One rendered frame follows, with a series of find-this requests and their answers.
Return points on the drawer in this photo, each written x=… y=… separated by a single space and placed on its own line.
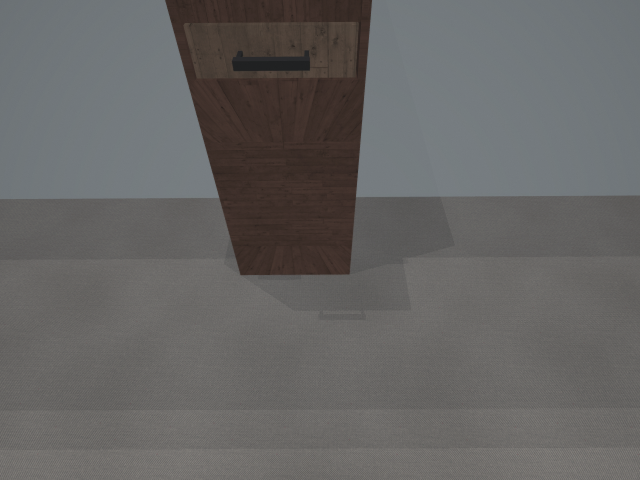
x=332 y=47

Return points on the handle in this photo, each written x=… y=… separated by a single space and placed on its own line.
x=241 y=63

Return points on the cabinet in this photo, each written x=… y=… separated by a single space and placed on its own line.
x=284 y=152

